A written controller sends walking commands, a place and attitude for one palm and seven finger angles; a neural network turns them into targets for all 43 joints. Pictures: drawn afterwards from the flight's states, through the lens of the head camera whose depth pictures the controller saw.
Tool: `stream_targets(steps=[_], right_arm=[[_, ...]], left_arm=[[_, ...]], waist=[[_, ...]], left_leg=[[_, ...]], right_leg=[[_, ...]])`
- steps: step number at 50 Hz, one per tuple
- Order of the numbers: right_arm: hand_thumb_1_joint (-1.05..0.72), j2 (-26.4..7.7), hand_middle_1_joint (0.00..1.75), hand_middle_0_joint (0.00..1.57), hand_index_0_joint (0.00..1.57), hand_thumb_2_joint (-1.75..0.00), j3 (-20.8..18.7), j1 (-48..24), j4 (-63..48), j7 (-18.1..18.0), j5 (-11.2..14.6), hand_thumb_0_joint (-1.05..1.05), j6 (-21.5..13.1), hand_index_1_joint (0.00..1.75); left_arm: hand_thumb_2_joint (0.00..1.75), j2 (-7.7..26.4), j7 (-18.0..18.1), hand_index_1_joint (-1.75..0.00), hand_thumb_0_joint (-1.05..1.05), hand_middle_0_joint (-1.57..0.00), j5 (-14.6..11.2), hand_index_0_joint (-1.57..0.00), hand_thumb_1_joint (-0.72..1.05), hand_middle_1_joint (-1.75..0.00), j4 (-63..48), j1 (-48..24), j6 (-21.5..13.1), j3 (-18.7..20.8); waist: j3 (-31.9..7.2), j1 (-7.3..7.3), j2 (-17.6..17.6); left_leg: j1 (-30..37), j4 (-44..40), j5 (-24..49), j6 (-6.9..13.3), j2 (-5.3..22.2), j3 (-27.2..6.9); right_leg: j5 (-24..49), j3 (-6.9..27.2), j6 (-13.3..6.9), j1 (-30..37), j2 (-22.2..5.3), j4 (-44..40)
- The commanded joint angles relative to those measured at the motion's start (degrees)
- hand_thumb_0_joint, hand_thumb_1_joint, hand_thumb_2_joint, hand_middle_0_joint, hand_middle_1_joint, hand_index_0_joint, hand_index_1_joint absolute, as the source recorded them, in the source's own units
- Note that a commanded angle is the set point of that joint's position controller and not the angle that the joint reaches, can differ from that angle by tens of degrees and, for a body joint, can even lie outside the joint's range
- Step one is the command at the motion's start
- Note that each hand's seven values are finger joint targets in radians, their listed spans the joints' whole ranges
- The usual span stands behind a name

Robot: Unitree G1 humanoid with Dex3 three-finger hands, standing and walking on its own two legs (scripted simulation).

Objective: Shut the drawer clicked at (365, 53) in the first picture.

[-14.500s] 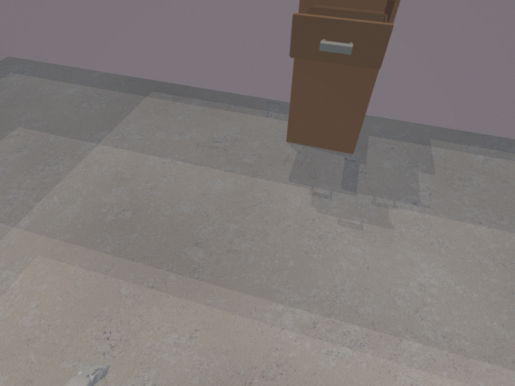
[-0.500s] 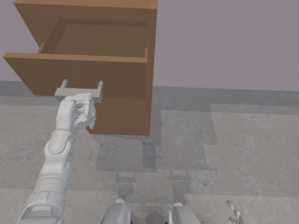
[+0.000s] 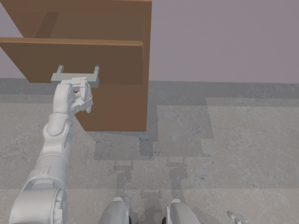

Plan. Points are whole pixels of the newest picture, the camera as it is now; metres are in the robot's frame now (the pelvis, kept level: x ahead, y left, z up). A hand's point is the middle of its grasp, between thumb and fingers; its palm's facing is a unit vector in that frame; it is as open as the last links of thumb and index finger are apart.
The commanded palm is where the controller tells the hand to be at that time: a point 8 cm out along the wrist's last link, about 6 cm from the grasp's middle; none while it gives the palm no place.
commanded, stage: push the drawer shut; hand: left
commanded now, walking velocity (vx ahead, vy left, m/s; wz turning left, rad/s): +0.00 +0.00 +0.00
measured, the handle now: (77, 74) +0.51 +0.20 +0.06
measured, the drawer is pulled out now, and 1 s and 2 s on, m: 0.13 0.01 0.00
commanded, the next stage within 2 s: pull the fist back off the drawer in 1.36 s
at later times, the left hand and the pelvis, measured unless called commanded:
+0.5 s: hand (94, 78) +0.50 +0.15 +0.05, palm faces -0.03 -1.00 -0.04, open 3.2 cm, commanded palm +0.49 +0.20 +0.06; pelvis -0.01 +0.00 -0.02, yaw -1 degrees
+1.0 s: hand (95, 64) +0.56 +0.16 +0.06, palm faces -0.03 -1.00 -0.03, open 3.3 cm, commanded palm +0.55 +0.19 +0.06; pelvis +0.00 +0.01 -0.02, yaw -2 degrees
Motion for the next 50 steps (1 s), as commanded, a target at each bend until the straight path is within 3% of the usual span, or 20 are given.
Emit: stream_targets(steps=[1,9,11,12,14,17,19,22,26,27,28,30,33,38,40,41,43,46,48,50], right_arm=[[-0.9,-9.2,0.3,0.2,0.2,-0.9,-3.1,5.8,-3.8,-0.6,-0.3,0.0,-1.3,0.3],[-0.9,-9.4,0.3,0.2,0.2,-0.9,-2.8,7.6,-3.1,-0.4,-0.8,0.0,-0.6,0.3],[-0.9,-9.6,0.3,0.2,0.2,-0.9,-2.6,8.1,-2.8,-0.3,-0.9,0.0,-0.4,0.3],[-0.9,-9.8,0.3,0.2,0.2,-0.9,-2.6,8.4,-2.6,-0.4,-0.9,0.0,-0.3,0.3],[-0.9,-9.7,0.3,0.2,0.2,-0.9,-2.5,8.8,-2.9,-0.2,-1.1,0.0,-0.2,0.3],[-0.9,-10.2,0.3,0.2,0.2,-0.9,-2.4,9.8,-2.8,-0.3,-1.2,0.0,0.2,0.3],[-0.9,-10.1,0.3,0.2,0.2,-0.9,-2.2,10.3,-2.8,-0.2,-1.4,0.0,0.2,0.3],[-0.9,-10.6,0.3,0.2,0.2,-0.9,-2.3,11.7,-2.7,-0.1,-1.7,0.0,0.6,0.3],[-0.9,-10.6,0.3,0.2,0.2,-0.9,-2.2,12.8,-2.9,0.2,-1.9,0.0,1.1,0.3],[-0.9,-10.8,0.3,0.2,0.2,-0.9,-2.3,13.1,-2.8,0.2,-1.9,0.0,1.4,0.3],[-0.9,-10.8,0.3,0.2,0.2,-0.9,-2.1,13.2,-2.8,0.2,-1.8,0.0,1.7,0.3],[-0.9,-10.6,0.3,0.2,0.2,-0.9,-2.1,13.9,-2.6,0.4,-2.1,0.0,1.8,0.3],[-0.9,-11.0,0.3,0.2,0.2,-0.9,-2.1,14.6,-2.5,0.5,-2.2,0.0,2.4,0.3],[-0.9,-11.1,0.3,0.2,0.2,-0.9,-2.2,15.5,-2.2,0.8,-2.5,0.0,3.1,0.3],[-0.9,-11.2,0.3,0.2,0.2,-0.9,-2.1,16.2,-1.9,0.9,-2.8,0.0,3.1,0.3],[-0.9,-11.4,0.3,0.2,0.2,-0.9,-2.1,16.5,-1.7,0.9,-2.8,0.0,3.4,0.3],[-0.9,-11.5,0.3,0.2,0.2,-0.9,-2.2,16.7,-1.7,1.0,-2.9,0.0,3.7,0.3],[-0.9,-11.6,0.3,0.2,0.2,-0.9,-2.0,17.1,-1.2,1.1,-3.2,0.0,3.8,0.3],[-0.9,-11.9,0.3,0.2,0.2,-0.9,-1.8,17.6,-1.0,1.0,-3.3,0.0,4.0,0.3],[-0.9,-11.8,0.3,0.2,0.2,-0.9,-1.8,17.9,-1.1,1.1,-3.5,0.0,4.0,0.3]], left_arm=[[0.9,10.9,0.9,-1.6,0.0,-1.4,-0.7,-1.4,0.9,-1.6,-9.3,-31.4,-4.5,2.7],[0.9,14.6,1.0,-1.6,0.0,-1.4,0.7,-1.4,0.9,-1.6,-3.6,-38.9,-5.8,4.8],[0.9,14.5,0.6,-1.6,0.0,-1.4,1.0,-1.4,0.9,-1.6,-1.2,-41.6,-5.6,4.1],[0.9,16.1,0.7,-1.6,0.0,-1.4,1.2,-1.4,0.9,-1.6,0.2,-42.9,-5.4,5.2],[0.9,16.2,0.7,-1.6,0.0,-1.4,1.5,-1.4,0.9,-1.6,0.7,-43.9,-5.3,5.1],[0.9,20.1,0.7,-1.6,0.0,-1.4,1.9,-1.4,0.9,-1.6,3.1,-45.1,-5.0,7.8],[0.9,19.4,0.5,-1.6,0.0,-1.4,2.2,-1.4,0.9,-1.6,3.3,-47.8,-4.8,6.7],[0.9,23.3,0.3,-1.6,0.0,-1.4,2.6,-1.4,0.9,-1.6,4.4,-48.5,-4.6,9.6],[0.9,23.9,-0.2,-1.6,0.0,-1.4,2.7,-1.4,0.9,-1.6,4.1,-49.6,-4.1,10.0],[0.9,25.7,-0.2,-1.6,0.0,-1.4,2.8,-1.4,0.9,-1.6,5.1,-48.3,-3.8,11.5],[0.9,26.1,-0.3,-1.6,0.0,-1.4,3.0,-1.4,0.9,-1.6,5.6,-48.7,-3.5,11.3],[0.9,24.9,-0.2,-1.6,0.0,-1.4,3.2,-1.4,0.9,-1.6,5.4,-51.0,-3.3,10.4],[0.9,27.9,0.2,-1.6,0.0,-1.4,3.7,-1.4,0.9,-1.6,6.4,-50.2,-2.9,12.8],[0.9,27.6,0.5,-1.6,0.0,-1.4,4.4,-1.4,0.9,-1.6,7.5,-51.6,-2.9,12.3],[0.9,27.3,0.7,-1.6,0.0,-1.4,4.6,-1.4,0.9,-1.6,6.8,-54.9,-3.0,11.7],[0.9,28.7,0.8,-1.6,0.0,-1.4,5.0,-1.4,0.9,-1.6,7.9,-54.5,-2.9,12.8],[0.9,28.2,1.0,-1.6,0.0,-1.4,5.4,-1.4,0.9,-1.6,7.8,-55.5,-2.9,12.2],[0.9,27.6,1.3,-1.6,0.0,-1.4,5.8,-1.4,0.9,-1.6,9.0,-58.2,-2.6,11.3],[0.9,29.9,1.6,-1.6,0.0,-1.4,6.1,-1.4,0.9,-1.6,9.9,-60.0,-2.1,12.5],[0.9,29.2,1.8,-1.6,0.0,-1.4,6.7,-1.4,0.9,-1.6,9.3,-62.3,-2.3,11.5]], waist=[[-23.4,-3.18,2.1],[-26.5,-3.95,3.1],[-25.1,-5.14,2.9],[-24.0,-5.49,1.9],[-25.2,-5.43,3.9],[-26.6,-5.78,2.4],[-26.6,-6.59,3.2],[-28.7,-6.15,4.0],[-31.3,-6.23,5.9],[-31.2,-6.01,4.3],[-30.1,-6.32,5.1],[-29.7,-7.0,5.7],[-29.9,-6.69,5.8],[-30.0,-7.64,6.8],[-30.0,-8.64,7.5],[-30.4,-8.35,7.2],[-31.0,-8.55,8.6],[-30.4,-9.72,9.5],[-29.9,-10.4,8.6],[-31.1,-10.74,10.5]], left_leg=[[19.0,-7.0,11.5,0.6,-1.2,-3.3],[17.2,-5.5,11.1,0.9,-1.4,-3.1],[16.5,-5.2,9.4,1.1,-1.3,-3.4],[15.3,-5.2,8.4,1.2,-1.2,-3.5],[15.0,-4.9,8.4,1.3,-1.4,-3.2],[12.6,-3.9,8.4,1.5,-1.3,-3.1],[12.0,-3.7,8.0,1.7,-1.3,-3.1],[12.2,-3.1,9.9,1.6,-1.1,-3.2],[13.3,-2.4,12.8,1.7,-1.0,-3.0],[12.4,-2.4,12.9,1.8,-0.9,-2.9],[11.9,-2.5,13.1,1.7,-0.8,-2.9],[12.5,-2.2,14.3,1.8,-0.8,-3.1],[12.3,-2.2,14.9,1.7,-0.7,-3.0],[13.9,-1.9,16.8,1.6,-0.4,-3.4],[15.0,-1.6,17.8,1.7,-0.3,-4.0],[15.2,-1.8,17.9,1.5,-0.1,-4.2],[16.7,-1.7,18.9,1.3,0.0,-4.6],[17.5,-1.3,19.1,1.3,0.1,-5.0],[16.0,-0.9,18.2,1.5,0.2,-5.1],[17.5,-0.8,19.1,1.4,0.2,-5.7]], right_leg=[[11.2,1.6,-0.7,3.9,1.7,-8.2],[10.8,2.2,-0.6,3.7,1.8,-7.5],[9.2,2.1,-0.5,1.6,2.0,-7.6],[8.4,2.2,-0.5,1.4,2.1,-7.7],[8.5,2.6,-0.5,1.8,2.1,-7.8],[8.6,2.9,-0.4,2.8,2.2,-7.5],[8.3,3.0,-0.3,2.3,2.3,-7.3],[9.6,2.9,-0.4,2.8,2.5,-6.8],[12.4,3.0,-0.4,3.6,2.7,-6.5],[12.7,3.1,-0.3,4.6,2.8,-6.7],[13.0,3.0,-0.3,4.2,2.8,-6.6],[14.0,2.7,-0.3,3.3,2.9,-6.3],[14.3,2.7,-0.2,3.7,3.0,-6.6],[15.0,2.2,-0.3,1.6,3.2,-6.3],[15.1,1.9,-0.3,0.0,3.3,-5.9],[14.8,1.6,-0.4,-0.1,3.3,-5.9],[14.7,1.4,-0.5,-1.5,3.3,-5.7],[14.1,1.1,-0.5,-3.6,3.4,-5.7],[13.4,1.1,-0.4,-3.7,3.4,-5.8],[13.5,0.8,-0.6,-5.1,3.4,-5.2]])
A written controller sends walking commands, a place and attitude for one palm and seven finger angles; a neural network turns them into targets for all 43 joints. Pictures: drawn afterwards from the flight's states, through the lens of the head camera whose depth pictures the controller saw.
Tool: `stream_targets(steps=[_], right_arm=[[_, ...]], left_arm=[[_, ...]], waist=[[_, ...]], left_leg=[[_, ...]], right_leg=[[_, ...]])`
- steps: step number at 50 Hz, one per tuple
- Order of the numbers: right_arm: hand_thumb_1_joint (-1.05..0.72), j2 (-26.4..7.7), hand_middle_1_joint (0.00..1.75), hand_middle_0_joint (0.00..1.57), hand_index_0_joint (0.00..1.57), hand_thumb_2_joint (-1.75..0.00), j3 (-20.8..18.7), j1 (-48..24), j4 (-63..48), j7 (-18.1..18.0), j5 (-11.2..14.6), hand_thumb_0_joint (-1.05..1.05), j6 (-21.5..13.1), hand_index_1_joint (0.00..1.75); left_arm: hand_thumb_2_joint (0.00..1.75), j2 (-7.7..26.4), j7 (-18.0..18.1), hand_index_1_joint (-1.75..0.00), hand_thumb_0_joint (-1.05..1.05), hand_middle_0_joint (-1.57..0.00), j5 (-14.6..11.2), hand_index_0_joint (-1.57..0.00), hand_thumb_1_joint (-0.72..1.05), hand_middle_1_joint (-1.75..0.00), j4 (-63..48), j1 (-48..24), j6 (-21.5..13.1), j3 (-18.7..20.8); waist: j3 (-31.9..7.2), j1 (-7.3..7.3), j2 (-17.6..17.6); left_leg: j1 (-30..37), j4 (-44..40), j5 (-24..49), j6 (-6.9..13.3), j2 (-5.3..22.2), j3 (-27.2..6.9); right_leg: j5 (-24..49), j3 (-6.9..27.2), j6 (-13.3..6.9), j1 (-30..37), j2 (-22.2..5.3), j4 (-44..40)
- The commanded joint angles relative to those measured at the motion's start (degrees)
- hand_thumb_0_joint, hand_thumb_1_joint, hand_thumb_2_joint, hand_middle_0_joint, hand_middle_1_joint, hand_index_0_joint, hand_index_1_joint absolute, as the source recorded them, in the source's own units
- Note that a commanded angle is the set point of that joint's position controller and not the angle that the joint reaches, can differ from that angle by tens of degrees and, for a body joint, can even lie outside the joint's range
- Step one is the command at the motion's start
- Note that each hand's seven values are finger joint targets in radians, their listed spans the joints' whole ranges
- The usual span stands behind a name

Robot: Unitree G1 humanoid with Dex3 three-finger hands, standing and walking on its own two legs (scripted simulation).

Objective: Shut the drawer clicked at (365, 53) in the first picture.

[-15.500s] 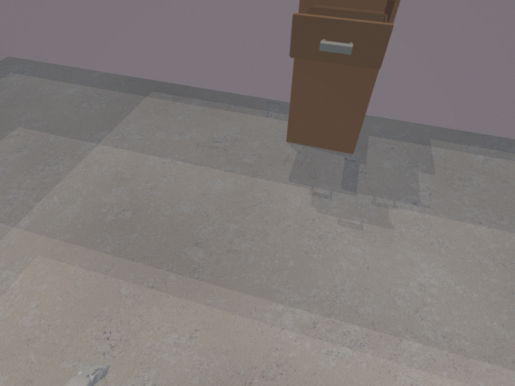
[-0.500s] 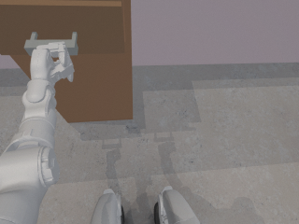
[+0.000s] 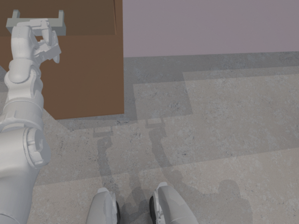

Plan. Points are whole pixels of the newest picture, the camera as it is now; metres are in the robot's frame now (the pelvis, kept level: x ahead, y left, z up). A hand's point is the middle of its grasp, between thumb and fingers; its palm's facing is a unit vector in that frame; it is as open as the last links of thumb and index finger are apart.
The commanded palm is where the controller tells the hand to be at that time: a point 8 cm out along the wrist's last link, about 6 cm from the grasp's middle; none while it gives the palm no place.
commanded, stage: push the drawer shut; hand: left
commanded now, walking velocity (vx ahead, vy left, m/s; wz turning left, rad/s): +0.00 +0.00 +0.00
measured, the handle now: (38, 20) +0.63 +0.21 +0.07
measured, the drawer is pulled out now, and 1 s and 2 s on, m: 0.01 0.00 0.00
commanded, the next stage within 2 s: pull the fist back off the drawer in 0.36 s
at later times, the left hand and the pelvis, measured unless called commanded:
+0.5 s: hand (51, 41) +0.56 +0.18 +0.07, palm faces +0.01 -1.00 -0.05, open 3.3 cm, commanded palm +0.59 +0.19 +0.08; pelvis -0.03 +0.00 -0.02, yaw +0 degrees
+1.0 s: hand (53, 43) +0.56 +0.17 +0.07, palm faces +0.03 -1.00 -0.01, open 3.2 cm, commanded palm +0.53 +0.20 +0.08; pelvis -0.02 +0.01 -0.01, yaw -1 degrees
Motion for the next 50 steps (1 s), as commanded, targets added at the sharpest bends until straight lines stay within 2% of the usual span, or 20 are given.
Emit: stream_targets(steps=[1,5,6,8,11,13,14,16,18,21,23,26,29,31,33,35,39,41,44,50], right_arm=[[-0.9,-11.4,0.3,0.2,0.2,-0.9,-3.7,12.6,-1.1,-0.6,-0.5,0.0,-0.3,0.3],[-0.9,-11.7,0.3,0.2,0.2,-0.9,-3.5,13.7,-0.8,-0.4,-1.0,0.0,0.0,0.3],[-0.9,-11.7,0.3,0.2,0.2,-0.9,-3.6,13.5,-0.7,-0.4,-0.8,0.0,0.1,0.3],[-0.9,-11.9,0.3,0.2,0.2,-0.9,-3.4,14.0,-0.5,-0.6,-0.9,0.0,0.1,0.3],[-0.9,-12.0,0.3,0.2,0.2,-0.9,-3.2,14.1,0.0,-0.7,-1.0,0.0,-0.3,0.3],[-0.9,-12.4,0.3,0.2,0.2,-0.9,-2.8,14.2,-0.1,-1.0,-1.0,0.0,-0.5,0.3],[-0.9,-12.2,0.3,0.2,0.2,-0.9,-2.7,14.0,-0.2,-1.1,-0.8,0.0,-0.8,0.3],[-0.9,-12.4,0.3,0.2,0.2,-0.9,-2.7,14.2,0.0,-1.1,-1.1,0.0,-1.3,0.3],[-0.9,-12.7,0.3,0.2,0.2,-0.9,-2.4,14.3,0.3,-1.4,-1.2,0.0,-1.7,0.3],[-0.9,-12.8,0.3,0.2,0.2,-0.9,-2.1,14.2,0.5,-1.5,-1.0,0.0,-2.6,0.3],[-0.9,-13.1,0.3,0.2,0.2,-0.9,-1.8,14.0,0.9,-1.8,-1.0,0.0,-3.2,0.3],[-0.9,-13.2,0.3,0.2,0.2,-0.9,-1.7,14.5,0.5,-1.8,-1.1,0.0,-3.7,0.3],[-0.9,-13.1,0.3,0.2,0.2,-0.9,-1.7,14.4,0.2,-1.6,-1.1,0.0,-3.9,0.3],[-0.9,-13.4,0.3,0.2,0.2,-0.9,-1.5,14.5,0.1,-1.4,-1.1,0.0,-3.9,0.3],[-0.9,-13.2,0.3,0.2,0.2,-0.9,-1.7,14.4,-0.2,-1.2,-1.2,0.0,-3.9,0.3],[-0.9,-13.3,0.3,0.2,0.2,-0.9,-1.8,14.8,-0.5,-0.9,-1.3,0.0,-4.0,0.3],[-0.9,-13.1,0.3,0.2,0.2,-0.9,-2.1,14.3,-1.1,-0.5,-1.1,0.0,-3.6,0.3],[-0.9,-13.1,0.3,0.2,0.2,-0.9,-2.2,14.2,-1.2,-0.3,-1.1,0.0,-3.5,0.3],[-0.9,-12.9,0.3,0.2,0.2,-0.9,-2.4,14.2,-1.9,-0.2,-0.9,0.0,-2.9,0.3],[-0.9,-12.0,0.3,0.2,0.2,-0.9,-3.0,13.3,-3.2,0.4,-0.3,0.0,-1.7,0.3]], left_arm=[[0.9,14.6,1.8,-1.6,0.0,-1.4,-0.7,-1.4,0.9,-1.6,-13.2,-34.9,-3.7,0.6],[0.9,15.4,2.4,-1.6,0.0,-1.4,-0.1,-1.4,0.9,-1.6,-11.7,-36.9,-3.2,0.9],[0.9,14.5,2.3,-1.6,0.0,-1.4,0.0,-1.4,0.9,-1.6,-12.2,-38.9,-3.0,-0.2],[0.9,17.1,2.7,-1.6,0.0,-1.4,0.3,-1.4,0.9,-1.6,-11.9,-40.8,-2.7,1.2],[0.9,14.9,2.8,-1.6,0.0,-1.4,0.6,-1.4,0.9,-1.6,-11.2,-44.0,-2.3,-1.3],[0.9,17.6,3.1,-1.6,0.0,-1.4,1.0,-1.4,0.9,-1.6,-9.9,-44.9,-1.8,-0.4],[0.9,15.9,3.1,-1.6,0.0,-1.4,1.1,-1.4,0.9,-1.6,-9.7,-45.8,-1.6,-2.2],[0.9,16.0,3.2,-1.6,0.0,-1.4,1.1,-1.4,0.9,-1.6,-12.2,-48.7,-2.1,-2.5],[0.9,18.0,3.3,-1.6,0.0,-1.4,1.1,-1.4,0.9,-1.6,-11.2,-48.7,-1.8,-1.7],[0.9,15.4,3.2,-1.6,0.0,-1.4,0.9,-1.4,0.9,-1.6,-10.4,-49.9,-1.1,-4.1],[0.9,16.8,3.4,-1.6,0.0,-1.4,0.9,-1.4,0.9,-1.6,-8.8,-49.6,-0.3,-3.6],[0.9,18.0,3.4,-1.6,0.0,-1.4,1.2,-1.4,0.9,-1.6,-10.6,-50.9,-0.2,-3.1],[0.9,17.2,3.4,-1.6,0.0,-1.4,1.1,-1.4,0.9,-1.6,-9.3,-49.9,0.6,-3.1],[0.9,18.6,3.2,-1.6,0.0,-1.4,1.2,-1.4,0.9,-1.6,-8.4,-48.9,0.8,-2.0],[0.9,18.6,3.1,-1.6,0.0,-1.4,1.2,-1.4,0.9,-1.6,-8.5,-48.6,1.0,-1.7],[0.9,19.5,3.1,-1.6,0.0,-1.4,1.1,-1.4,0.9,-1.6,-10.0,-47.8,0.7,-0.4],[0.9,17.6,2.6,-1.6,0.0,-1.4,0.7,-1.4,0.9,-1.6,-10.5,-43.7,0.9,-1.0],[0.9,17.0,2.6,-1.6,0.0,-1.4,0.6,-1.4,0.9,-1.6,-10.8,-42.2,0.7,-0.7],[0.9,19.7,2.5,-1.6,0.0,-1.4,-0.1,-1.4,0.9,-1.6,-12.1,-37.3,0.8,2.4],[0.9,17.3,1.8,-1.6,0.0,-1.4,-1.1,-1.4,0.9,-1.6,-16.3,-28.0,-0.8,2.8]], waist=[[-32.0,-3.33,10.4],[-31.8,-4.09,10.8],[-31.7,-5.02,10.7],[-32.2,-5.37,9.8],[-30.9,-6.69,11.5],[-29.5,-7.12,10.8],[-29.1,-7.52,12.4],[-31.8,-7.56,15.7],[-32.2,-7.73,15.8],[-30.9,-8.84,15.8],[-29.5,-9.18,14.9],[-32.3,-8.43,16.9],[-31.0,-8.5,15.4],[-30.0,-8.08,14.9],[-30.2,-7.57,14.3],[-32.0,-6.49,15.8],[-31.3,-5.61,13.3],[-31.6,-5.2,14.0],[-32.3,-3.22,11.5],[-33.5,-0.47,10.2]], left_leg=[[29.9,-5.7,20.6,0.5,-1.3,-5.0],[30.7,-5.2,22.1,0.4,-1.1,-6.0],[30.4,-4.9,21.2,0.5,-0.9,-5.8],[28.8,-4.7,19.8,0.7,-1.0,-5.7],[28.7,-4.7,16.9,0.7,-1.0,-6.5],[26.2,-4.9,13.8,0.8,-1.0,-6.5],[26.3,-5.1,12.3,0.8,-1.1,-6.6],[29.5,-5.2,13.1,0.5,-1.0,-7.5],[28.9,-5.0,12.1,0.5,-0.8,-7.7],[28.4,-5.6,9.0,0.6,-0.7,-8.1],[26.2,-5.9,5.9,0.8,-0.6,-8.1],[27.5,-6.0,6.9,0.6,-0.8,-8.4],[25.8,-5.8,5.5,0.7,-0.9,-8.2],[25.3,-6.1,5.1,0.6,-0.8,-8.5],[24.1,-6.0,4.1,0.7,-1.0,-8.0],[25.8,-6.1,5.7,0.6,-1.0,-8.3],[25.4,-6.6,5.3,0.6,-0.9,-8.1],[26.8,-6.8,6.1,0.5,-0.7,-8.3],[25.0,-6.7,8.9,0.6,-1.0,-6.5],[27.4,-7.3,15.0,0.6,-1.1,-5.1]], right_leg=[[12.7,1.2,-1.2,4.2,1.8,-7.3],[12.9,0.7,-1.3,2.4,1.9,-6.8],[12.5,0.8,-1.1,2.0,1.9,-7.1],[11.8,1.0,-1.0,2.7,2.0,-7.2],[9.5,0.6,-1.1,-0.4,2.0,-7.1],[7.6,0.7,-1.2,-0.7,2.0,-7.1],[6.6,0.6,-1.2,-1.9,2.0,-7.2],[6.9,0.3,-1.5,-3.7,1.9,-6.6],[6.3,0.4,-1.5,-3.9,1.9,-6.5],[4.8,0.2,-1.4,-5.4,1.9,-6.8],[3.4,0.4,-1.3,-5.5,1.8,-7.1],[3.8,0.1,-1.6,-5.0,1.8,-6.4],[3.3,0.1,-1.5,-4.8,1.8,-6.6],[3.0,-0.1,-1.6,-4.9,1.8,-6.5],[2.4,0.1,-1.6,-3.9,1.8,-6.6],[3.1,0.0,-1.8,-3.5,1.9,-6.2],[2.9,-0.1,-1.7,-2.6,1.8,-6.5],[3.4,-0.2,-1.7,-3.2,1.7,-6.3],[4.7,0.2,-1.6,1.9,1.9,-7.1],[8.9,0.5,-1.6,6.8,2.2,-7.5]])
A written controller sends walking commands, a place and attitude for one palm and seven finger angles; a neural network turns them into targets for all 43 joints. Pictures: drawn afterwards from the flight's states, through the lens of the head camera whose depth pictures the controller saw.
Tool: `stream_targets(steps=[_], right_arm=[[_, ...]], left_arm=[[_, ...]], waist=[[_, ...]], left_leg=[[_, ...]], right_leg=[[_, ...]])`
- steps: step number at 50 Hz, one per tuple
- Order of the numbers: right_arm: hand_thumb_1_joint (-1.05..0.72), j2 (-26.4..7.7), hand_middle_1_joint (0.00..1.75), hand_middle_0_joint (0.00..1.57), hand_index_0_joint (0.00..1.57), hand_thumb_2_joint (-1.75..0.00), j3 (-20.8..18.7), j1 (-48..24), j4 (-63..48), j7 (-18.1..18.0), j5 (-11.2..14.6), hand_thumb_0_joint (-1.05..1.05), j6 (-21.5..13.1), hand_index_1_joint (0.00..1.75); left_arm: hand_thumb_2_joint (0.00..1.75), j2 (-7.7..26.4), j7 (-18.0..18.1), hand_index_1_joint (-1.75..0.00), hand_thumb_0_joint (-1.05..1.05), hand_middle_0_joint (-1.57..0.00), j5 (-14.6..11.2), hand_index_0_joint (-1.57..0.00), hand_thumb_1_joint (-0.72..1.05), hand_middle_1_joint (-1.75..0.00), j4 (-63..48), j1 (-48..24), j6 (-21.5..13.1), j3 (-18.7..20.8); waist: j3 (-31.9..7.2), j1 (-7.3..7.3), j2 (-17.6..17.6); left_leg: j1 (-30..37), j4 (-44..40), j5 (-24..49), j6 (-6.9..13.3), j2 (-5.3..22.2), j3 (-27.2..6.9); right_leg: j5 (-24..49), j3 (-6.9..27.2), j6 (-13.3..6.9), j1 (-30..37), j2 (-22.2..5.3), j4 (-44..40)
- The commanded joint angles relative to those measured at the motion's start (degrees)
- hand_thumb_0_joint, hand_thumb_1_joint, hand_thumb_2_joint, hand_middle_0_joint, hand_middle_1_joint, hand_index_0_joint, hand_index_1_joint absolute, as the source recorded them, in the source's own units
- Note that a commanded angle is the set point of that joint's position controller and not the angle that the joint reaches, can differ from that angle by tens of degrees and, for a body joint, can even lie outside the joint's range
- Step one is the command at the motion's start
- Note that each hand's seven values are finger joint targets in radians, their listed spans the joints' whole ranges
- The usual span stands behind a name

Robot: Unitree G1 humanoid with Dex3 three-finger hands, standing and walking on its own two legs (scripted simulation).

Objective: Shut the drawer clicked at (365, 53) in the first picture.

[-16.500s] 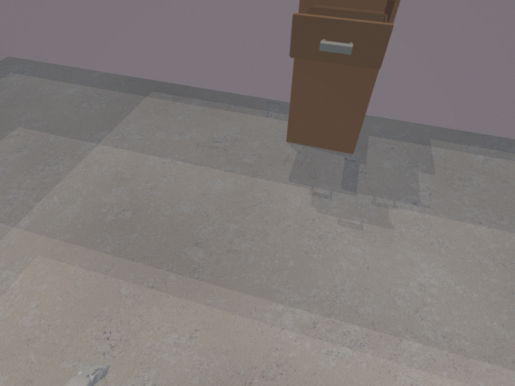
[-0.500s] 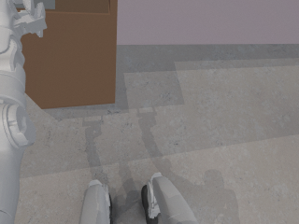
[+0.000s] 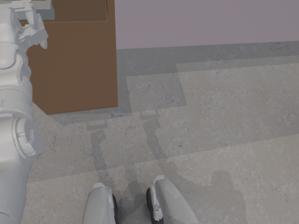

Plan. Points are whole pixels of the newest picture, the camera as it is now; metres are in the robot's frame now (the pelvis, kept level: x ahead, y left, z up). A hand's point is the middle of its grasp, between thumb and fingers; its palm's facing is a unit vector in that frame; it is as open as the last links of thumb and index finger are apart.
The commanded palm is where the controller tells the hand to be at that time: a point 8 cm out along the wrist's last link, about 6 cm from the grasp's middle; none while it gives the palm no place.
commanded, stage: pull the fist back off the drawer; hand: left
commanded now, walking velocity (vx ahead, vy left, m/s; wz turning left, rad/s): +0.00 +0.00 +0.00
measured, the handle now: (24, 3) +0.65 +0.22 +0.09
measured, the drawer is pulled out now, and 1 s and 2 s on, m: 0.00 0.00 0.00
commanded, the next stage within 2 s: draw the hand back to the body in 0.16 s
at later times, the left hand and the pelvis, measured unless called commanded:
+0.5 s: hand (30, 44) +0.50 +0.18 +0.12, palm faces +0.03 -1.00 -0.05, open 3.2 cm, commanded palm +0.46 +0.23 +0.13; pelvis +0.06 -0.01 +0.05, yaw +0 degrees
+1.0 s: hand out of the picture +0.34 +0.22 +0.19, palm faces +0.27 -0.94 -0.23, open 3.2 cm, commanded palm +0.30 +0.26 +0.21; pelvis +0.05 -0.01 +0.10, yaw +3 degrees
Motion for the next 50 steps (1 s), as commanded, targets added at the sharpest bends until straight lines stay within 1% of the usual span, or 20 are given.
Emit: stream_targets(steps=[1,5,8,9,12,13,16,18,21,22,24,28,30,33,38,39,41,43,45,50], right_arm=[[-0.9,-11.6,0.3,0.2,0.2,-0.9,-4.8,10.6,-2.8,-0.3,0.5,0.0,0.4,0.3],[-0.9,-11.1,0.3,0.2,0.2,-0.9,-5.7,10.3,-2.9,-0.1,0.8,0.0,1.4,0.3],[-0.9,-11.0,0.3,0.2,0.2,-0.9,-6.1,10.3,-1.6,-0.2,1.0,0.0,1.8,0.3],[-0.9,-11.1,0.3,0.2,0.2,-0.9,-6.2,10.3,-1.5,-0.3,1.1,0.0,1.9,0.3],[-0.9,-10.6,0.3,0.2,0.2,-0.9,-6.5,10.0,-1.1,-0.4,0.8,0.0,2.1,0.3],[-0.9,-10.5,0.3,0.2,0.2,-0.9,-6.4,10.0,-1.1,-0.3,0.7,0.0,2.3,0.3],[-0.9,-10.1,0.3,0.2,0.2,-0.9,-7.1,8.8,-4.6,0.2,1.4,0.0,3.1,0.3],[-0.9,-9.5,0.3,0.2,0.2,-0.9,-7.3,7.1,-6.5,0.6,2.4,0.0,3.4,0.3],[-0.9,-8.6,0.3,0.2,0.2,-0.9,-7.5,5.1,-9.0,0.4,3.9,0.0,3.6,0.3],[-0.9,-8.8,0.3,0.2,0.2,-0.9,-7.6,4.6,-9.4,0.0,4.3,0.0,3.6,0.3],[-0.9,-8.5,0.3,0.2,0.2,-0.9,-7.4,2.7,-10.2,-0.6,4.9,0.0,3.1,0.3],[-0.9,-8.0,0.3,0.2,0.2,-0.9,-7.1,0.1,-9.8,-1.6,5.4,0.0,1.8,0.3],[-0.9,-7.7,0.3,0.2,0.2,-0.9,-6.9,-1.1,-9.8,-1.7,5.6,0.0,0.9,0.3],[-0.9,-7.9,0.3,0.2,0.2,-0.9,-6.8,-3.6,-9.8,-2.1,5.9,0.0,0.2,0.3],[-0.9,-7.6,0.3,0.2,0.2,-0.9,-6.0,-9.2,-12.8,-3.1,6.4,0.0,-1.8,0.3],[-0.9,-6.3,0.3,0.2,0.2,-0.9,-5.9,-14.2,-13.8,-4.1,6.2,0.0,-1.0,0.3],[-0.9,-5.7,0.3,0.2,0.2,-0.9,-5.3,-15.7,-14.7,-5.3,5.8,0.0,-1.2,0.3],[-0.9,-5.6,0.3,0.2,0.2,-0.9,-5.0,-16.8,-14.1,-6.1,5.9,0.0,-0.9,0.3],[-0.9,-5.6,0.3,0.2,0.2,-0.9,-4.8,-17.9,-13.8,-6.8,5.7,0.0,-0.9,0.3],[-0.9,-5.0,0.3,0.2,0.2,-0.9,-3.9,-19.8,-13.0,-7.5,5.2,0.0,-2.5,0.3]], left_arm=[[0.9,12.8,0.0,-1.6,0.0,-1.4,-1.8,-1.4,0.9,-1.6,-16.3,-20.8,-5.1,1.2],[0.9,7.3,-0.7,-1.6,0.0,-1.4,-3.3,-1.4,0.9,-1.6,-19.4,-17.2,-5.9,-1.6],[0.9,4.0,-0.7,-1.6,0.0,-1.4,-4.4,-1.4,0.9,-1.6,-16.4,-17.4,-5.5,-3.1],[0.9,4.0,-0.6,-1.6,0.0,-1.4,-4.5,-1.4,0.9,-1.6,-16.6,-17.5,-5.7,-3.0],[0.9,2.4,-0.1,-1.6,0.0,-1.4,-4.3,-1.4,0.9,-1.6,-17.6,-17.9,-7.3,-3.9],[0.9,3.2,0.0,-1.6,0.0,-1.4,-4.2,-1.4,0.9,-1.6,-18.2,-17.2,-7.9,-3.2],[0.9,5.8,-0.4,-1.6,0.0,-1.4,-5.4,-1.4,0.9,-1.6,-29.1,-3.3,-9.1,0.1],[0.9,4.5,-1.1,-1.6,0.0,-1.4,-6.9,-1.4,0.9,-1.6,-35.8,4.6,-7.6,-0.7],[0.9,0.8,-1.8,-1.6,0.0,-1.4,-9.4,-1.4,0.9,-1.6,-42.9,15.4,-3.5,-2.6],[0.9,2.3,-1.7,-1.6,0.0,-1.4,-10.3,-1.4,0.9,-1.6,-44.8,17.8,-2.3,-1.2],[0.9,-0.3,-1.5,-1.6,0.0,-1.4,-12.0,-1.4,0.9,-1.6,-48.2,20.4,-0.7,-2.5],[0.9,-3.6,-1.5,-1.6,0.0,-1.4,-13.3,-1.4,0.9,-1.6,-52.1,26.0,-1.1,-5.0],[0.9,-6.6,-2.7,-1.6,0.0,-1.4,-13.3,-1.4,0.9,-1.6,-54.6,27.0,-1.2,-8.5],[0.9,-8.1,-5.1,-1.6,0.0,-1.4,-13.8,-1.4,0.9,-1.6,-53.8,30.0,0.6,-10.8],[0.9,-4.8,-7.1,-1.6,0.0,-1.4,-16.8,-1.4,0.9,-1.6,-61.5,36.3,3.3,-7.1],[0.9,-0.8,0.3,-1.6,0.0,-1.4,-9.3,-1.4,0.9,-1.6,-67.8,37.9,4.4,-8.7],[0.9,-5.0,6.1,-1.6,0.0,-1.4,-8.6,-1.4,0.9,-1.6,-70.7,44.1,7.1,-10.2],[0.9,-5.1,9.1,-1.6,0.0,-1.4,-7.3,-1.4,0.9,-1.6,-72.8,46.5,9.2,-10.4],[0.9,-3.8,11.1,-1.6,0.0,-1.4,-6.7,-1.4,0.9,-1.6,-75.0,48.1,10.3,-9.3],[0.9,-6.3,13.4,-1.6,0.0,-1.4,-5.6,-1.4,0.9,-1.6,-82.1,52.3,11.6,-11.3]], waist=[[-33.7,2.01,9.0],[-33.4,2.14,8.1],[-27.9,0.63,4.8],[-27.4,0.77,4.2],[-28.7,1.1,6.4],[-29.6,1.8,7.2],[-41.1,7.72,10.7],[-42.2,9.29,9.9],[-38.0,9.86,2.8],[-35.6,10.24,0.4],[-30.2,9.66,-2.9],[-22.3,9.29,-1.5],[-20.1,8.89,1.8],[-17.2,8.88,2.1],[-18.0,12.19,0.7],[-17.7,15.2,-0.1],[-12.4,14.39,-1.6],[-10.3,14.54,-1.1],[-8.4,14.78,-3.6],[-5.4,15.07,-1.0]], left_leg=[[33.4,-9.8,14.9,-0.2,-1.3,-4.4],[36.6,-10.2,19.2,-0.4,-1.4,-4.0],[35.8,-10.7,18.2,-0.4,-1.3,-3.9],[35.1,-10.7,18.2,-0.3,-1.5,-3.7],[38.3,-10.0,22.6,-0.5,-1.6,-3.6],[38.7,-10.0,24.3,-0.6,-1.7,-3.6],[48.3,-11.5,39.1,-1.3,-1.9,-2.8],[49.8,-13.2,42.2,-1.2,-2.1,-1.8],[45.6,-16.1,40.2,-0.1,-2.7,0.2],[43.7,-17.5,38.1,0.0,-2.7,0.6],[41.4,-19.8,31.9,0.5,-3.3,1.8],[44.1,-22.7,29.7,0.3,-3.3,1.8],[47.5,-23.3,30.9,0.3,-3.3,1.5],[49.7,-24.8,27.9,0.0,-3.1,0.6],[51.0,-28.1,23.5,0.1,-3.9,0.3],[54.0,-31.1,22.5,-0.1,-4.4,1.3],[53.7,-34.3,19.1,-0.3,-4.0,0.9],[55.3,-36.3,18.4,-0.2,-3.7,1.1],[56.2,-38.2,17.5,0.0,-3.7,1.0],[62.1,-42.9,16.5,-0.1,-3.6,0.6]], right_leg=[[7.9,0.6,-2.1,12.2,1.9,-9.1],[11.8,0.5,-2.1,13.6,2.0,-9.7],[11.5,0.4,-1.7,12.4,2.1,-11.0],[11.8,0.5,-1.7,12.9,2.0,-11.0],[14.8,0.6,-1.9,12.2,1.8,-10.5],[16.1,0.7,-2.0,13.1,1.8,-10.0],[26.4,1.0,-2.4,22.8,1.8,-10.1],[31.3,1.3,-2.1,28.8,1.9,-11.9],[38.3,1.7,-1.4,37.6,1.7,-14.8],[39.3,1.8,-1.3,40.4,1.5,-15.7],[38.8,2.0,-0.9,43.1,1.4,-18.0],[35.5,1.9,-1.0,42.2,1.4,-20.7],[33.6,1.7,-1.3,40.6,1.4,-21.6],[29.2,1.1,-1.4,39.0,1.2,-23.1],[27.2,1.2,-1.8,44.7,0.6,-25.0],[23.9,3.3,-2.5,46.8,-0.8,-28.7],[20.8,2.9,-2.2,46.8,-1.1,-30.9],[20.0,2.8,-2.1,48.8,-1.3,-32.6],[18.9,2.9,-2.0,51.0,-1.2,-34.7],[16.3,2.7,-2.1,53.2,-1.1,-39.2]])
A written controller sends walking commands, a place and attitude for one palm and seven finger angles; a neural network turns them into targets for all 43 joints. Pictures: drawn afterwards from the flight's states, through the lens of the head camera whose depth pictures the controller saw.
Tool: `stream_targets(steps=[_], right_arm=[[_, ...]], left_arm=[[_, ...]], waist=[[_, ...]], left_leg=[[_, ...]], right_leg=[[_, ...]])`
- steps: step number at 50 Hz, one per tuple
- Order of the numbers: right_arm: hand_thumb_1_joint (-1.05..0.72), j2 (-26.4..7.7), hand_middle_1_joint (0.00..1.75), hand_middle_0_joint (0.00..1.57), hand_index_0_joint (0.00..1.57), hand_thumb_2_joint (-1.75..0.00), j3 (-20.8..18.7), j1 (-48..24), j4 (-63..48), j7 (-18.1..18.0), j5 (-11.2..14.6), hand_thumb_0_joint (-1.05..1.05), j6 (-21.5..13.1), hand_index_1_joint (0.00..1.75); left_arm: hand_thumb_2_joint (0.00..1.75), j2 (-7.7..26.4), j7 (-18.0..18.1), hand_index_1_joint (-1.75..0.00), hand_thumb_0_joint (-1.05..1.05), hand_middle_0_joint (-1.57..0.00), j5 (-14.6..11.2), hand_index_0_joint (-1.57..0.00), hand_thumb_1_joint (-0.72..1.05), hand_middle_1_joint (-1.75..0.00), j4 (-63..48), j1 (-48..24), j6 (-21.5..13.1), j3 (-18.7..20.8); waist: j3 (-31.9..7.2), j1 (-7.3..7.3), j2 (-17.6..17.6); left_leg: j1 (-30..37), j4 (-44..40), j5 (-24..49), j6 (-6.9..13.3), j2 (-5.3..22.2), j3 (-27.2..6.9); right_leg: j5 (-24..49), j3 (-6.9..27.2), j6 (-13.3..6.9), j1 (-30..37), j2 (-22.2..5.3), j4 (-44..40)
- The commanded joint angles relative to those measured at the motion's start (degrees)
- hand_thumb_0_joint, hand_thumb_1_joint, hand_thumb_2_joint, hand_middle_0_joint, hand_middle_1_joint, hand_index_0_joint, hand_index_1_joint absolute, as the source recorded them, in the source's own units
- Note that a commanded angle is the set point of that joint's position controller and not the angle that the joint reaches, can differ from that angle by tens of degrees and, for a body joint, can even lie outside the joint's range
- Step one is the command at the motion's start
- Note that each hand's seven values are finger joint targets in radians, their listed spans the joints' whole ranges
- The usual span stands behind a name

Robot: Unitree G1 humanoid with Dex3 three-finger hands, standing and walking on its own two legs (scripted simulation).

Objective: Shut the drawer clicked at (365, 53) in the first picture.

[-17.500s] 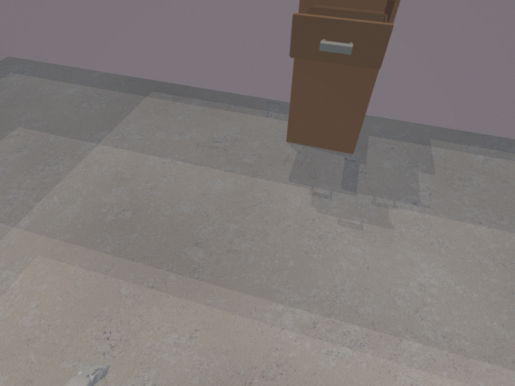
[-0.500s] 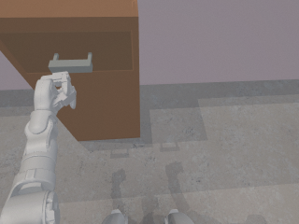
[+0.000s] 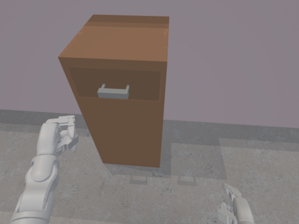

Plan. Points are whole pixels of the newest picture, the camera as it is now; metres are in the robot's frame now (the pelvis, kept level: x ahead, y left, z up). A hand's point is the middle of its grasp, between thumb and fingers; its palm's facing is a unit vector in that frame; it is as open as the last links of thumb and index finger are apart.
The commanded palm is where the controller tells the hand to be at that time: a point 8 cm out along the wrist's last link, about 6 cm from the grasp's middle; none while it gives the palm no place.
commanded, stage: draw the hand back to the body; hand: left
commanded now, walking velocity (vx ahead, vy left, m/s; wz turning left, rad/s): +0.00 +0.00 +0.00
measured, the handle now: (114, 89) +0.62 +0.19 -0.01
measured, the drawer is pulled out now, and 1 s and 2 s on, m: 0.00 0.00 0.00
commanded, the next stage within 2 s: step back with the hand held close in 0.64 s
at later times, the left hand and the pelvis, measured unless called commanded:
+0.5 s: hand (24, 167) +0.18 +0.24 +0.18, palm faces +0.41 -0.82 -0.40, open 3.2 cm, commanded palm +0.13 +0.28 +0.19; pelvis +0.01 +0.00 +0.02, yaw +0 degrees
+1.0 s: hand (30, 162) +0.19 +0.24 +0.17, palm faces +0.32 -0.82 -0.48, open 3.2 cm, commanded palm +0.13 +0.28 +0.19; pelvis +0.00 +0.00 +0.02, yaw +0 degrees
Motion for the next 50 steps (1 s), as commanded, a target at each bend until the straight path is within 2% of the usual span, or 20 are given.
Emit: stream_targets(steps=[1,6,10,15,16,20,23,25,27,30,34,38,39,40,41,42,44,45,49,50], right_arm=[[-0.9,-6.3,0.3,0.2,0.2,-0.9,-1.7,-5.9,-7.4,-1.0,-0.6,0.0,-3.9,0.3],[-0.9,-6.1,0.3,0.2,0.2,-0.9,-1.3,-7.0,-6.5,-0.6,-1.3,0.0,-5.7,0.3],[-0.9,-6.1,0.3,0.2,0.2,-0.9,-1.6,-7.6,-5.8,-0.3,-2.1,0.0,-6.6,0.3],[-0.9,-5.4,0.3,0.2,0.2,-0.9,-1.9,-8.2,-5.6,0.1,-2.6,0.0,-7.7,0.3],[-0.9,-5.0,0.3,0.2,0.2,-0.9,-1.8,-8.1,-5.8,0.2,-2.5,0.0,-7.9,0.3],[-0.9,-5.1,0.3,0.2,0.2,-0.9,-2.3,-8.0,-5.6,0.3,-2.5,0.0,-9.3,0.3],[-0.9,-5.0,0.3,0.2,0.2,-0.9,-2.6,-7.4,-5.8,0.1,-2.5,0.0,-10.2,0.3],[-0.9,-5.2,0.3,0.2,0.2,-0.9,-2.8,-7.1,-4.7,-0.1,-2.6,0.0,-10.5,0.3],[-0.9,-5.5,0.3,0.2,0.2,-0.9,-2.9,-6.4,-4.4,-0.2,-2.6,0.0,-10.5,0.3],[-0.9,-5.7,0.3,0.2,0.2,-0.9,-3.1,-6.3,-4.0,-0.7,-2.9,0.0,-10.7,0.3],[-0.9,-5.2,0.3,0.2,0.2,-0.9,-2.9,-6.8,-4.3,-1.0,-3.0,0.0,-11.5,0.3],[-0.9,-4.9,0.3,0.2,0.2,-0.9,-2.6,-7.0,-4.2,-0.8,-3.1,0.0,-12.1,0.3],[-0.9,-6.8,0.3,0.2,0.2,-0.9,-3.2,-6.1,-6.3,-0.1,-3.2,0.0,-10.1,0.3],[-0.9,-5.9,0.3,0.2,0.2,-0.9,-3.1,-6.3,-5.6,-0.1,-3.2,0.0,-9.2,0.3],[-0.9,-5.6,0.3,0.2,0.2,-0.9,-3.5,-6.5,-4.8,0.0,-3.4,0.0,-8.2,0.3],[-0.9,-5.9,0.3,0.2,0.2,-0.9,-3.8,-5.9,-5.3,0.4,-3.3,0.0,-7.2,0.3],[-0.9,-6.4,0.3,0.2,0.2,-0.9,-4.5,-5.5,-5.8,0.8,-3.2,0.0,-5.8,0.3],[-0.9,-6.4,0.3,0.2,0.2,-0.9,-4.9,-5.8,-6.0,0.7,-3.3,0.0,-5.5,0.3],[-0.9,-6.1,0.3,0.2,0.2,-0.9,-5.6,-5.9,-7.5,0.8,-2.7,0.0,-3.6,0.3],[-0.9,-6.2,0.3,0.2,0.2,-0.9,-5.6,-6.3,-8.0,0.5,-2.6,0.0,-3.4,0.3]], left_arm=[[0.9,9.3,2.9,-1.6,0.0,-1.4,0.5,-1.4,0.9,-1.6,-19.3,-11.1,-2.7,3.5],[0.9,8.2,3.5,-1.6,0.0,-1.4,0.7,-1.4,0.9,-1.6,-26.3,-2.2,-2.5,3.6],[0.9,10.4,3.8,-1.6,0.0,-1.4,0.8,-1.4,0.9,-1.6,-31.2,6.3,-2.9,7.6],[0.9,11.7,3.9,-1.6,0.0,-1.4,0.9,-1.4,0.9,-1.6,-39.2,15.7,-3.7,11.5],[0.9,10.5,3.8,-1.6,0.0,-1.4,0.6,-1.4,0.9,-1.6,-40.8,17.1,-3.7,10.9],[0.9,11.1,4.0,-1.6,0.0,-1.4,0.9,-1.4,0.9,-1.6,-44.7,23.1,-4.2,12.9],[0.9,11.5,4.3,-1.6,0.0,-1.4,0.9,-1.4,0.9,-1.6,-47.7,27.0,-4.9,14.4],[0.9,9.1,4.0,-1.6,0.0,-1.4,1.1,-1.4,0.9,-1.6,-44.2,26.6,-4.5,12.2],[0.9,8.8,4.3,-1.6,0.0,-1.4,1.2,-1.4,0.9,-1.6,-43.1,24.4,-4.4,11.8],[0.9,9.7,4.6,-1.6,0.0,-1.4,1.5,-1.4,0.9,-1.6,-42.5,23.2,-4.6,12.7],[0.9,10.6,5.1,-1.6,0.0,-1.4,1.7,-1.4,0.9,-1.6,-46.1,23.0,-5.3,13.1],[0.9,10.7,5.3,-1.6,0.0,-1.4,1.6,-1.4,0.9,-1.6,-47.1,24.9,-5.0,13.5],[0.9,18.0,5.5,-1.6,0.0,-1.4,1.9,-1.4,0.9,-1.6,-52.2,19.0,-7.6,21.5],[0.9,18.5,5.3,-1.6,0.0,-1.4,2.1,-1.4,0.9,-1.6,-49.7,19.5,-8.6,22.3],[0.9,13.4,4.8,-1.6,0.0,-1.4,2.2,-1.4,0.9,-1.6,-44.0,26.9,-8.1,18.5],[0.9,11.0,4.4,-1.6,0.0,-1.4,2.2,-1.4,0.9,-1.6,-43.2,29.3,-7.8,16.3],[0.9,9.5,3.9,-1.6,0.0,-1.4,2.0,-1.4,0.9,-1.6,-42.4,31.9,-8.0,15.2],[0.9,9.7,3.8,-1.6,0.0,-1.4,1.9,-1.4,0.9,-1.6,-42.9,33.1,-8.4,15.5],[0.9,12.1,4.2,-1.6,0.0,-1.4,1.6,-1.4,0.9,-1.6,-45.4,36.1,-8.9,17.9],[0.9,13.5,4.4,-1.6,0.0,-1.4,1.4,-1.4,0.9,-1.6,-47.0,36.3,-9.1,18.9]], waist=[[-7.7,-0.31,2.3],[-4.3,0.48,0.9],[-3.3,1.74,-1.2],[-2.1,2.59,0.6],[-1.6,2.4,1.4],[0.6,2.74,0.7],[0.0,2.98,0.6],[3.8,2.2,-2.0],[4.9,1.79,-2.2],[4.2,2.13,-2.8],[-0.4,2.88,0.8],[-0.7,3.27,2.8],[3.3,0.49,0.9],[4.2,0.55,-0.6],[4.7,0.22,-2.0],[3.7,-0.03,-2.5],[1.2,-0.36,-0.9],[-0.4,-0.23,0.6],[-6.8,-0.11,-3.0],[-8.1,0.15,-2.1]], left_leg=[[11.6,-9.8,9.0,1.1,-0.5,-1.8],[14.4,-13.5,10.3,0.9,-0.2,-2.2],[14.9,-15.0,11.7,0.9,-0.3,-2.0],[15.5,-14.9,13.9,0.8,-0.5,-1.3],[15.2,-15.1,13.5,0.8,-0.5,-1.3],[15.4,-14.7,12.9,0.7,-0.5,-1.0],[15.8,-14.3,13.2,0.9,-0.3,-0.9],[15.4,-14.3,12.0,1.0,-0.4,-0.6],[15.0,-14.8,9.8,1.2,-0.3,-0.8],[15.9,-14.6,9.9,1.4,-0.6,-0.9],[17.3,-14.1,12.5,1.3,-0.8,-0.7],[17.0,-14.0,15.8,0.9,-0.7,-0.8],[12.2,-11.9,14.2,2.1,0.1,-2.0],[11.7,-11.2,12.9,1.7,-0.3,-2.5],[12.0,-10.9,14.8,1.7,0.2,-2.3],[11.9,-11.3,16.0,1.5,0.5,-2.3],[12.2,-11.9,20.2,1.5,1.3,-2.1],[13.0,-12.4,22.6,1.5,1.3,-1.7],[12.9,-12.3,29.4,1.5,2.1,-2.2],[13.0,-12.1,31.0,1.6,2.1,-2.1]], right_leg=[[10.1,0.5,-1.7,4.4,0.8,-9.4],[10.8,0.0,-1.5,7.3,0.8,-12.4],[11.8,0.0,-1.5,10.1,1.0,-14.0],[13.9,0.1,-1.4,11.3,0.8,-15.5],[13.6,0.1,-1.3,11.7,0.4,-15.1],[12.7,0.3,-1.2,10.2,0.9,-16.9],[13.3,0.4,-1.1,10.5,0.6,-16.3],[11.6,0.4,-0.8,8.1,0.9,-17.9],[8.7,0.4,-0.6,7.3,0.6,-17.9],[8.4,0.5,-0.7,7.4,0.6,-18.5],[11.7,0.7,-0.9,10.4,0.0,-16.8],[16.0,0.6,-1.1,11.9,0.1,-15.8],[19.5,5.7,-1.0,7.1,-2.6,-18.6],[20.1,5.9,-1.3,6.2,-3.9,-19.6],[21.1,5.2,-1.2,5.4,-4.3,-19.0],[20.7,4.3,-0.8,5.6,-3.9,-18.3],[22.3,2.9,-0.3,6.6,-3.5,-16.7],[23.4,2.3,0.0,6.9,-3.1,-16.0],[28.2,1.0,0.7,10.4,-2.5,-12.8],[29.8,0.9,0.8,10.9,-2.4,-12.1]])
